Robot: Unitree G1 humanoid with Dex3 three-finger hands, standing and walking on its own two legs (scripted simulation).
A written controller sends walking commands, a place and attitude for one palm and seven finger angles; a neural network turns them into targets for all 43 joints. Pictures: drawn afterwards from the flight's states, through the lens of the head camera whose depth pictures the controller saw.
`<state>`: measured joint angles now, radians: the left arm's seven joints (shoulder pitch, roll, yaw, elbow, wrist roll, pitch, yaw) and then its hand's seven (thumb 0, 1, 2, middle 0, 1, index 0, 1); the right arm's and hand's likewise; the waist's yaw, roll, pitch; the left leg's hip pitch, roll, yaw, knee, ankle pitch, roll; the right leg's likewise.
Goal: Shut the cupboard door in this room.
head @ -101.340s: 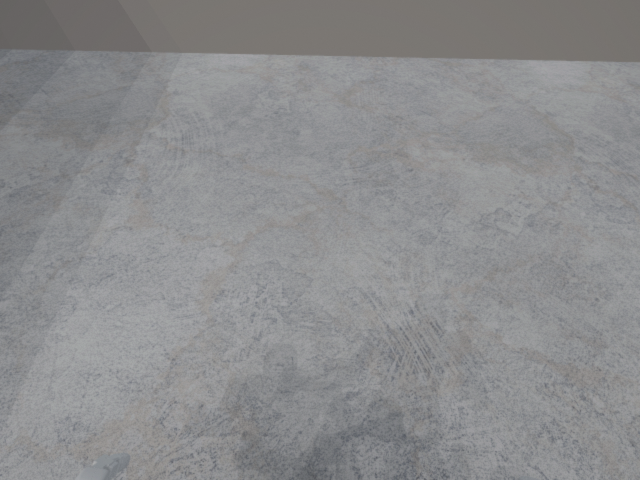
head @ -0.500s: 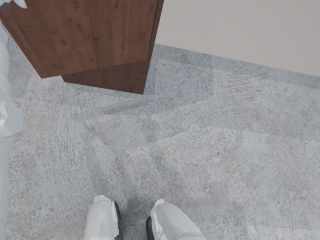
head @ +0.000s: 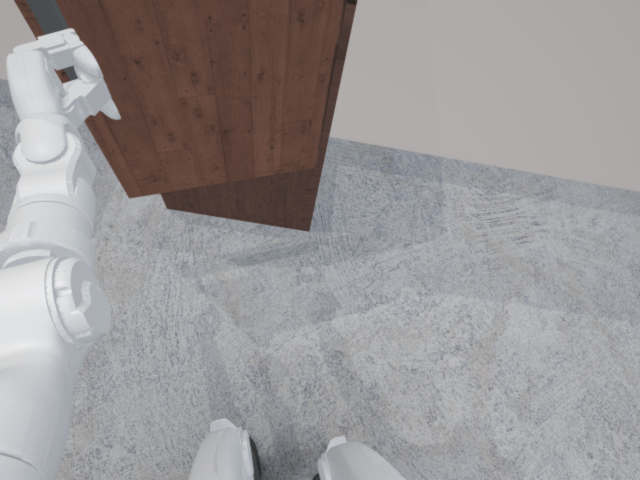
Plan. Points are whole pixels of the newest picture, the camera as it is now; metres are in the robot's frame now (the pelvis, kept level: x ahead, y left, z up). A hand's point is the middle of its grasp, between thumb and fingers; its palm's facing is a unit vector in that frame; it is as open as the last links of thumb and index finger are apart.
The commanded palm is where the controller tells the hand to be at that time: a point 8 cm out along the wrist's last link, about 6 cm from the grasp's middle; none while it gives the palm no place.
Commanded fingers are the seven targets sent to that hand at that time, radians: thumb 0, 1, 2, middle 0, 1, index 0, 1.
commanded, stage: pull the fist back off the door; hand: left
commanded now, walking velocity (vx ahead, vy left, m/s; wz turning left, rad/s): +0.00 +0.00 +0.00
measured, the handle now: (58, 23) +0.68 +0.24 +0.10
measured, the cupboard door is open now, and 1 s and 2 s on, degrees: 23 23 23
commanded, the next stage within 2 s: draw the hand back to the body in 0.38 s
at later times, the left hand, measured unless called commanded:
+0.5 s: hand (102, 134) +0.50 +0.17 +0.10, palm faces +0.22 -0.98 +0.01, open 3.1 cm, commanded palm +0.47 +0.21 +0.10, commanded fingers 0.00 0.90 0.90 -1.30 -1.50 -1.30 -1.50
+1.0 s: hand (6, 222) +0.37 +0.21 +0.16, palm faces +0.19 -0.98 -0.02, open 3.1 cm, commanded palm +0.32 +0.26 +0.16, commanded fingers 0.00 0.90 0.90 -1.13 -1.32 -1.13 -1.32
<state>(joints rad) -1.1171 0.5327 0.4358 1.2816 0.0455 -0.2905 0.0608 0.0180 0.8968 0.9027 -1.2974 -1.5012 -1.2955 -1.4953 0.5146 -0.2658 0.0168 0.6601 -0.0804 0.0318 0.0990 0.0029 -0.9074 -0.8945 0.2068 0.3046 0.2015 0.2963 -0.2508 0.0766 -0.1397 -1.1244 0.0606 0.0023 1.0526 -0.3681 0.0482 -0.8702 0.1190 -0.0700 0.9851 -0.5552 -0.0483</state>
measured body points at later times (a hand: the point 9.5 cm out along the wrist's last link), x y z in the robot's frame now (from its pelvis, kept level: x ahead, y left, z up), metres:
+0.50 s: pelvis -0.02 -0.01 +0.00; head +0.09 +0.02 +0.44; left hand +0.48 +0.23 +0.10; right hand +0.00 -0.27 -0.11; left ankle +0.06 +0.09 -0.66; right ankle -0.06 -0.10 -0.66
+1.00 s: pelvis -0.01 +0.00 +0.04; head +0.00 +0.00 +0.49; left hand +0.35 +0.26 +0.16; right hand +0.10 -0.26 -0.06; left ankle +0.06 +0.09 -0.66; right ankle -0.06 -0.10 -0.66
